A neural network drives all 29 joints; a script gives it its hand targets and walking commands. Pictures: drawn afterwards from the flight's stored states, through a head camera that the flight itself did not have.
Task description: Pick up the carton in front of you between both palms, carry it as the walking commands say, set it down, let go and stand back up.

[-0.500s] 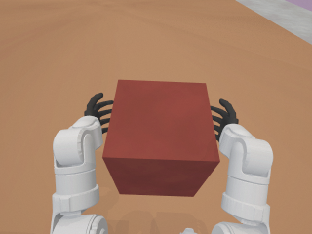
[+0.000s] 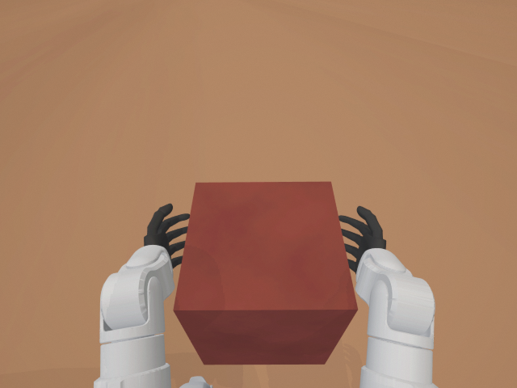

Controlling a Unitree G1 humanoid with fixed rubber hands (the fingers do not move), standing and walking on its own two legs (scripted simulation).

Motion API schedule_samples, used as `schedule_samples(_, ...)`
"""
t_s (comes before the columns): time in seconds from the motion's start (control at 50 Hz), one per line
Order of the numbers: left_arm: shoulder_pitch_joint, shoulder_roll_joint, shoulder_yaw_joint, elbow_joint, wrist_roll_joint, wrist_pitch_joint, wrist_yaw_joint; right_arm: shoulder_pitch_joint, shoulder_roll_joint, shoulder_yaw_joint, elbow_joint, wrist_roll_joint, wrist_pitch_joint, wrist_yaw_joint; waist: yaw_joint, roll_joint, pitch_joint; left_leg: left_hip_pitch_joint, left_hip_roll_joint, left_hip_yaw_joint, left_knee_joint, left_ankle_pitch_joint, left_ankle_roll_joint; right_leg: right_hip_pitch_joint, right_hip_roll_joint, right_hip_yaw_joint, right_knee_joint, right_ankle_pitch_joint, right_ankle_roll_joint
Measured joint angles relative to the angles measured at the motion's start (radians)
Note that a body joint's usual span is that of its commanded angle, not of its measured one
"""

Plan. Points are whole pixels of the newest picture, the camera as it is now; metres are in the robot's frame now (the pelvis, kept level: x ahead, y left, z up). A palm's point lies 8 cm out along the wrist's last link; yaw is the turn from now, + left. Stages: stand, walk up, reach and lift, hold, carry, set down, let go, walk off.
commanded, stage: carry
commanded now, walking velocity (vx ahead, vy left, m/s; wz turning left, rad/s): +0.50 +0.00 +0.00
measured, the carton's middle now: (263, 278) +0.32 +0.00 -0.01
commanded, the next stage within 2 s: none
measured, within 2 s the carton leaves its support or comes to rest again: neither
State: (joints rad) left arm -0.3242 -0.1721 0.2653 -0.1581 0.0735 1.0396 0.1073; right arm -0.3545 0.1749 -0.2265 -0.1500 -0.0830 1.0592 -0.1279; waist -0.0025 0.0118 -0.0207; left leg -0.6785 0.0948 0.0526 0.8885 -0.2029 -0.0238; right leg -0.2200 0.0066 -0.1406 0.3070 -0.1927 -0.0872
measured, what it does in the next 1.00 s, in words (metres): walks ahead: left foot, then right foot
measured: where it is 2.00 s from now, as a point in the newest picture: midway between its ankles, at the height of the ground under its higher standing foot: (272, 176)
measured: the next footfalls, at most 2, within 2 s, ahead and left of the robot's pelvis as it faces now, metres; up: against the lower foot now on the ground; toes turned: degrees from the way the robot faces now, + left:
left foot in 0.22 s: +0.34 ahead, +0.12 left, +0.00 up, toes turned +8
right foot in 0.76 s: +0.70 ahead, -0.12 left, +0.00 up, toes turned -12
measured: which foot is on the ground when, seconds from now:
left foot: up 0.00-0.20, down 0.22-0.76, up 0.78-1.00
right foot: down 0.00-0.22, up 0.24-0.74, down 0.76-1.00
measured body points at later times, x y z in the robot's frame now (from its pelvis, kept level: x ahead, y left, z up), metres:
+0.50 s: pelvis +0.33 +0.05 +0.00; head +0.29 +0.06 +0.45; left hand +0.58 +0.18 +0.08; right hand +0.55 -0.12 +0.09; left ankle +0.30 +0.11 -0.75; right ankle +0.40 -0.12 -0.69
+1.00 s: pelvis +0.64 -0.04 +0.00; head +0.64 -0.06 +0.45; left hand +0.88 +0.12 +0.07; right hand +0.89 -0.18 +0.06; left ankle +0.65 +0.11 -0.68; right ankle +0.66 -0.11 -0.75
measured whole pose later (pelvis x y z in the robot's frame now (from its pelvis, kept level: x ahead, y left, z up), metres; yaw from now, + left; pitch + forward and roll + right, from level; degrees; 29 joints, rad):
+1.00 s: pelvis +0.64 -0.04 +0.00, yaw +1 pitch +4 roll +1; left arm 0.07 -0.13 0.04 -0.48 0.06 1.15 0.12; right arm 0.05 0.13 -0.02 -0.49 -0.07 1.17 -0.12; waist 0.03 0.01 -0.11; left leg -0.57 0.11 0.08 0.99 -0.23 0.00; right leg -0.26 -0.03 -0.23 0.33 -0.16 -0.07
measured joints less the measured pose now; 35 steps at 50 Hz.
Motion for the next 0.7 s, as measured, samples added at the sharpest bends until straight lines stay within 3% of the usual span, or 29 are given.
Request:
schedule_samples(0.1,0.099,0.028,-0.090,-0.091,-0.014,0.005,-0.003,0.124,-0.030,0.085,-0.119,0.011,0.006,-0.002,0.002,-0.002,-0.033,0.021,-0.014,0.041,-0.197,0.103,0.004,0.141,-0.001,0.014,-0.062,-0.071,0.027)
schedule_samples(0.2,0.204,0.042,-0.164,-0.221,-0.021,0.054,0.007,0.232,-0.045,0.135,-0.252,0.030,0.054,-0.006,0.009,-0.014,-0.090,0.149,-0.060,0.124,-0.427,0.179,0.034,0.269,-0.013,0.023,-0.036,-0.202,0.066)
schedule_samples(0.22,0.228,0.044,-0.174,-0.247,-0.020,0.068,0.009,0.248,-0.046,0.144,-0.269,0.033,0.067,-0.006,0.014,-0.013,-0.100,0.198,-0.068,0.146,-0.471,0.179,0.042,0.272,-0.019,0.020,0.032,-0.246,0.076)
schedule_samples(0.24,0.247,0.045,-0.175,-0.262,-0.020,0.081,0.010,0.266,-0.047,0.157,-0.271,0.033,0.070,-0.006,0.008,-0.035,-0.111,0.213,-0.083,0.163,-0.451,0.157,0.074,0.242,-0.046,0.013,0.151,-0.287,0.085)
schedule_samples(0.28,0.280,0.046,-0.174,-0.276,-0.019,0.110,0.012,0.288,-0.047,0.174,-0.261,0.033,0.088,-0.007,-0.002,-0.048,-0.117,0.228,-0.087,0.176,-0.390,0.082,0.112,0.101,-0.050,0.059,0.504,-0.264,0.095)
schedule_samples(0.32,0.308,0.045,-0.185,-0.285,-0.016,0.140,0.015,0.317,-0.047,0.180,-0.266,0.034,0.114,-0.006,-0.009,-0.031,-0.114,0.278,-0.082,0.173,-0.410,0.054,0.111,-0.047,-0.035,0.080,0.758,-0.238,0.082)
schedule_samples(0.36,0.326,0.045,-0.198,-0.291,-0.014,0.160,0.016,0.350,-0.046,0.181,-0.283,0.034,0.131,-0.006,-0.014,-0.021,-0.115,0.339,-0.083,0.167,-0.463,0.046,0.108,-0.164,-0.049,0.073,0.824,-0.179,0.077)
schedule_samples(0.54,0.355,0.042,-0.220,-0.320,0.000,0.172,0.013,0.382,-0.045,0.182,-0.314,0.039,0.141,-0.003,-0.025,-0.016,-0.163,0.589,-0.090,0.133,-0.662,-0.003,0.081,-0.423,-0.141,0.050,0.459,0.103,0.124)
schedule_samples(0.62,0.359,0.042,-0.218,-0.348,-0.003,0.180,0.017,0.377,-0.045,0.187,-0.331,0.041,0.148,-0.002,-0.014,-0.022,-0.172,0.694,-0.084,0.125,-0.700,-0.063,0.053,-0.437,-0.137,0.021,0.344,0.189,0.122)
schedule_samples(0.7,0.354,0.043,-0.214,-0.364,-0.012,0.188,0.023,0.371,-0.046,0.189,-0.344,0.040,0.154,-0.002,-0.013,-0.020,-0.167,0.790,-0.072,0.117,-0.698,-0.152,0.015,-0.390,-0.111,-0.019,0.242,0.202,0.094)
